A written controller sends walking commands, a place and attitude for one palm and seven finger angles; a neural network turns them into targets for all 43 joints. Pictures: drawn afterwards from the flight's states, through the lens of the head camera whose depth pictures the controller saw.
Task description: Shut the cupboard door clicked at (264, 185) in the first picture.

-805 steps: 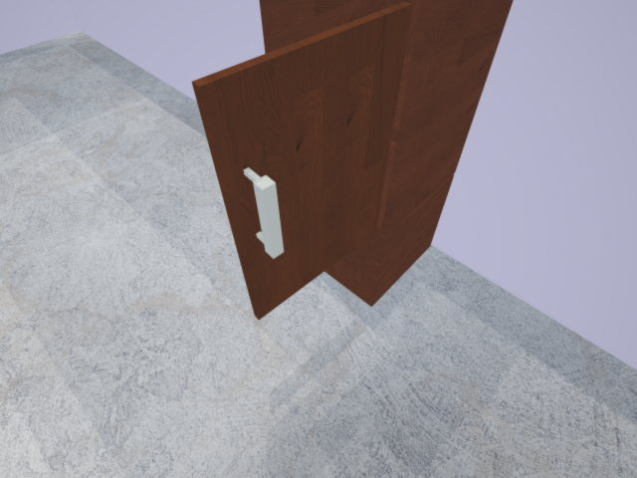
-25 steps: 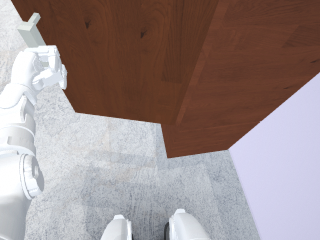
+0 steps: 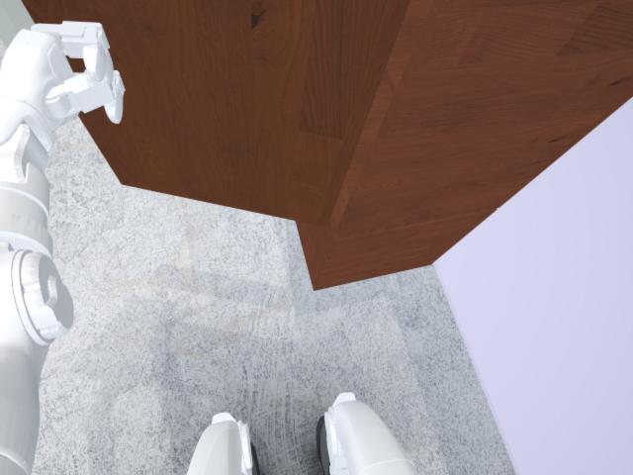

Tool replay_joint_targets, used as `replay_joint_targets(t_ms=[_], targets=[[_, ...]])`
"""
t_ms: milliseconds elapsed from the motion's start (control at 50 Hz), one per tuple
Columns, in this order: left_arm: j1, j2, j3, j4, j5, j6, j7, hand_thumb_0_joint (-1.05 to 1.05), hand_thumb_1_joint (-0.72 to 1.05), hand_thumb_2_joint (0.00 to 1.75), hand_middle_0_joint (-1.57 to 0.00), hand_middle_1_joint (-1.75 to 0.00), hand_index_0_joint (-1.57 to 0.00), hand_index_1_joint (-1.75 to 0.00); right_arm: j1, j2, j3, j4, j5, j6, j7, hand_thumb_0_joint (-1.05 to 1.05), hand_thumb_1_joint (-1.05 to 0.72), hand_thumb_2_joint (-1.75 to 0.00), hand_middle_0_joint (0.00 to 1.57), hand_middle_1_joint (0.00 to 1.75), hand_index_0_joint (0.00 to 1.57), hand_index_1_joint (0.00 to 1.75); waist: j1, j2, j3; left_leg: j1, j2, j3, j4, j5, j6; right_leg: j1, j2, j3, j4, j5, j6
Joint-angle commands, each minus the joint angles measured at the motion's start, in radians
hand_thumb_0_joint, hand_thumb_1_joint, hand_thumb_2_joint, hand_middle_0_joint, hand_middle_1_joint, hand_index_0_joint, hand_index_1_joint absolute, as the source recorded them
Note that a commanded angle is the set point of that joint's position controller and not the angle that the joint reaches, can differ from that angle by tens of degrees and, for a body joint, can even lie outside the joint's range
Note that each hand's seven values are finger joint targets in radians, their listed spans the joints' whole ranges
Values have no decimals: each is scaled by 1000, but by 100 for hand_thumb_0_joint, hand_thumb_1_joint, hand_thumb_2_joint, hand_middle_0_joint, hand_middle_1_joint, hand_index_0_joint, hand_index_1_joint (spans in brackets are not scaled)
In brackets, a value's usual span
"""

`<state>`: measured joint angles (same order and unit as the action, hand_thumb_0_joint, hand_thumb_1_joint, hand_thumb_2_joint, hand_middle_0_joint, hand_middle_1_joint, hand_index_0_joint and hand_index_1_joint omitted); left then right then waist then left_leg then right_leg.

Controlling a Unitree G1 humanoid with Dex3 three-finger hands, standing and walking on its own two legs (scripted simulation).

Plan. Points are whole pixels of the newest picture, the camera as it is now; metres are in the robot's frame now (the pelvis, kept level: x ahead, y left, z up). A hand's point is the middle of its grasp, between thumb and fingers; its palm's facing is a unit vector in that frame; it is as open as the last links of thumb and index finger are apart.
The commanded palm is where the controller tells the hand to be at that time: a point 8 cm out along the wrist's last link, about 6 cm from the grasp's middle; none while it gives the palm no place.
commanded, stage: push the door shut along its arc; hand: left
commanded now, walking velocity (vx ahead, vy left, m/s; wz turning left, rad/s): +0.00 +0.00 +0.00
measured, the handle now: (42, 42) +0.61 +0.24 +0.09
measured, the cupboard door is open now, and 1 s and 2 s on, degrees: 66 55 55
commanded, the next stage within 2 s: pull the fist back off the door in 0.64 s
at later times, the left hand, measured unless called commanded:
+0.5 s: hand (135, 57) +0.58 +0.15 +0.10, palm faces -0.33 -0.94 -0.01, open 3.3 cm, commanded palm +0.60 +0.16 +0.10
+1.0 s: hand (170, 42) +0.61 +0.11 +0.09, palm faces +0.08 -1.00 -0.05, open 3.2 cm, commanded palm +0.58 +0.14 +0.10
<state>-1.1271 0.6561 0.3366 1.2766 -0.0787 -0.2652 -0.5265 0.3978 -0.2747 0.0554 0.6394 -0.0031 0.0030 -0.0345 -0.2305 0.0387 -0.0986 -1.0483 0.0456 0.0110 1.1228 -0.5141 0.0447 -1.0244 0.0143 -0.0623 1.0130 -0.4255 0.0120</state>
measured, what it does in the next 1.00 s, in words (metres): stands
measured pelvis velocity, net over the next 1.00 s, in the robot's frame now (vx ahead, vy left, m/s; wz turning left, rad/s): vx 0.00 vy -0.02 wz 0.00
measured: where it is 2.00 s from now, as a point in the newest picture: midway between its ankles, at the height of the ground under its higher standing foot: outside the picture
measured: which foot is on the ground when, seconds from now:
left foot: down 0.00-1.00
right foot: down 0.00-1.00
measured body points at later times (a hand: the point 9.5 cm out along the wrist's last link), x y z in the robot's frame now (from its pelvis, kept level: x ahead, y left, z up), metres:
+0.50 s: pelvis +0.01 +0.00 -0.01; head +0.19 +0.03 +0.40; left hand +0.59 +0.20 +0.10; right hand -0.04 -0.27 -0.10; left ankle +0.00 +0.09 -0.66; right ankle +0.02 -0.14 -0.66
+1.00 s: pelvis +0.00 -0.02 -0.01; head +0.19 +0.00 +0.40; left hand +0.60 +0.16 +0.10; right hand -0.05 -0.25 -0.11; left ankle +0.00 +0.09 -0.66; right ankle +0.02 -0.14 -0.66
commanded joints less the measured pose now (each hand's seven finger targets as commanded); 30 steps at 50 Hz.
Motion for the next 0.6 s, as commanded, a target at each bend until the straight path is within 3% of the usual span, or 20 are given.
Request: replay_joint_targets(t_ms=[0, 60, 100, 160, 180, 200, 240, 280, 300, 320, 340, 380, 400, 460, 500, 540, 580], targets=[[-527, 270, 60, -189, -18, -43, -2, 0, 90, 90, -130, -150, -130, -150, 208, -211, -71, -34, 3, -11, -23, 0, -90, -90, 20, 30, 20, 30, -42, 178, -528, 498, -3, -108, -92, 534, -19, 93, 41, 8, -74, 286, -45], [-532, 292, 57, -156, 2, -28, -1, 0, 90, 90, -130, -150, -130, -150, 212, -209, -68, -39, -1, -11, -24, 0, -90, -90, 20, 30, 20, 30, -54, 154, -505, 431, -5, -97, -78, 504, -12, 112, 42, 9, -69, 291, -41], [-563, 327, 74, -179, 5, -31, -6, 0, 90, 90, -130, -150, -130, -150, 218, -211, -65, -41, -1, -10, -27, 0, -90, -90, 20, 30, 20, 30, -50, 189, -553, 450, -4, -96, -67, 542, -15, 117, 44, 11, -54, 319, -43], [-562, 298, 46, -186, 18, -21, -12, 0, 90, 90, -130, -150, -130, -150, 224, -209, -72, -36, -6, -10, -23, 0, -90, -90, 20, 30, 20, 30, -54, 215, -568, 485, 0, -103, -61, 573, -19, 97, 44, 5, -52, 325, -43], [-573, 276, 41, -199, 4, -22, -17, 0, 90, 90, -130, -150, -130, -150, 229, -209, -74, -36, -4, -10, -25, 0, -90, -90, 20, 30, 20, 30, -61, 216, -584, 514, 1, -108, -53, 613, -19, 77, 48, -2, -45, 337, -45], [-595, 295, 46, -211, 9, -19, -19, 0, 90, 90, -130, -150, -130, -150, 233, -214, -75, -30, -4, -9, -26, 0, -90, -90, 20, 30, 20, 30, -60, 221, -597, 533, 8, -116, -55, 627, -23, 66, 46, 1, -47, 332, -42], [-626, 223, -10, -199, 8, 0, -23, 0, 90, 90, -130, -150, -130, -150, 233, -212, -77, -17, -7, -11, -25, 0, -90, -90, 20, 30, 20, 30, -81, 228, -571, 533, 7, -117, -51, 602, -21, 30, 47, -2, -53, 316, -41], [-670, 206, -23, -180, 0, 11, -20, 0, 90, 90, -130, -150, -130, -150, 240, -211, -74, -1, -7, -13, -29, 0, -90, -90, 20, 30, 20, 30, -100, 226, -542, 533, 5, -120, -47, 599, -18, 7, 51, -13, -55, 303, -44], [-701, 230, -10, -215, 3, 10, -20, 0, 90, 90, -130, -150, -130, -150, 245, -215, -78, 3, -10, -16, -29, 0, -90, -90, 20, 30, 20, 30, -96, 233, -588, 549, 8, -119, -40, 611, -19, 18, 50, -6, -52, 318, -42], [-660, 213, -18, -175, 7, 20, -19, 0, 90, 90, -130, -150, -130, -150, 240, -214, -77, 5, -11, -16, -27, 0, -90, -90, 20, 30, 20, 30, -91, 229, -581, 540, 4, -117, -38, 604, -20, 18, 51, -8, -54, 316, -46], [-698, 206, -31, -198, 7, 18, -19, 0, 90, 90, -130, -150, -130, -150, 246, -213, -77, 12, -13, -17, -29, 0, -90, -90, 20, 30, 20, 30, -103, 226, -581, 539, 7, -120, -38, 606, -19, 15, 51, -10, -49, 317, -45], [-728, 139, -70, -194, -5, 22, -16, 0, 90, 90, -130, -150, -130, -150, 242, -209, -76, 24, -14, -25, -29, 0, -90, -90, 20, 30, 20, 30, -116, 258, -561, 569, 7, -128, -32, 638, -20, -32, 53, -19, -48, 307, -49], [-745, 161, -60, -203, 0, 22, -16, 0, 90, 90, -130, -150, -130, -150, 242, -213, -79, 31, -16, -25, -29, 0, -90, -90, 20, 30, 20, 30, -112, 267, -584, 585, 10, -128, -26, 632, -22, -39, 53, -15, -49, 302, -47], [-753, 159, -67, -163, 6, 38, -15, 0, 90, 90, -130, -150, -130, -150, 235, -213, -75, 37, -19, -30, -26, 0, -90, -90, 20, 30, 20, 30, -121, 245, -556, 531, 1, -116, -21, 582, -16, -19, 57, -18, -50, 300, -51], [-804, 168, -71, -206, 5, 27, -11, 0, 90, 90, -130, -150, -130, -150, 238, -214, -75, 45, -18, -34, -29, 0, -90, -90, 20, 30, 20, 30, -125, 284, -590, 572, 8, -125, -13, 631, -18, -45, 57, -20, -36, 305, -52], [-795, 109, -107, -161, 13, 37, -7, 0, 90, 90, -130, -150, -130, -150, 232, -212, -75, 52, -18, -37, -26, 0, -90, -90, 20, 30, 20, 30, -137, 278, -552, 564, 8, -128, -6, 619, -18, -84, 58, -24, -34, 289, -53], [-818, 113, -104, -165, 8, 40, -4, 0, 90, 90, -130, -150, -130, -150, 230, -212, -71, 58, -19, -41, -26, 0, -90, -90, 20, 30, 20, 30, -140, 290, -556, 566, 4, -126, 1, 630, -14, -86, 60, -30, -28, 288, -56]])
